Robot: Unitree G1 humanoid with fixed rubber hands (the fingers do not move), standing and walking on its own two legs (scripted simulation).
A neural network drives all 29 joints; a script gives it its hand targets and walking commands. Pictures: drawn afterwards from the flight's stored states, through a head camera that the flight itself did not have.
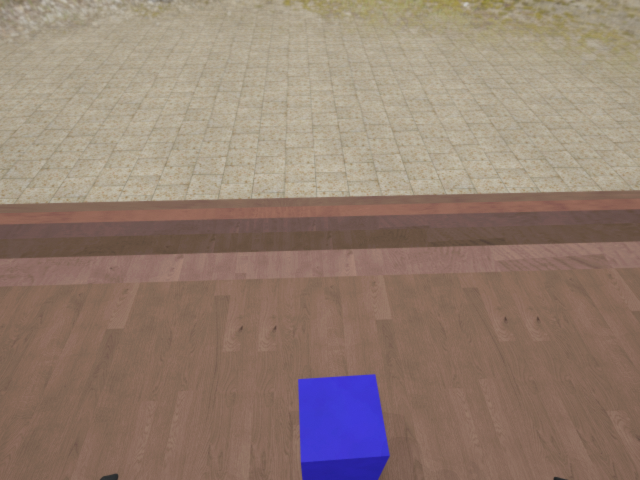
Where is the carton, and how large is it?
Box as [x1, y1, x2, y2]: [298, 374, 389, 479]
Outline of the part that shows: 374,374 298,379 302,479 378,478 389,454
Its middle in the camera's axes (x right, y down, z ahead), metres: +0.05 +0.53 +1.06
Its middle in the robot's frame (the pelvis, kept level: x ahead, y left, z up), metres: +0.40 -0.04 -0.66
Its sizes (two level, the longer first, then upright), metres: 0.210 0.200 0.250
